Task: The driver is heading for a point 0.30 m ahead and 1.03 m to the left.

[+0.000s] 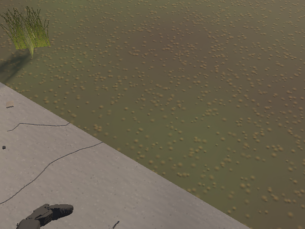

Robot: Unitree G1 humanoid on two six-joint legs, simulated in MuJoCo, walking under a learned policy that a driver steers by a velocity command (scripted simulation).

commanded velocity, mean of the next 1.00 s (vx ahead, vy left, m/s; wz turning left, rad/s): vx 0.50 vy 0.00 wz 0.59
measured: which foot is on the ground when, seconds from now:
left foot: up 0.00-0.42, down 0.44-0.96, up 0.98-1.00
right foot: down 0.00-0.44, up 0.46-0.94, down 0.96-1.00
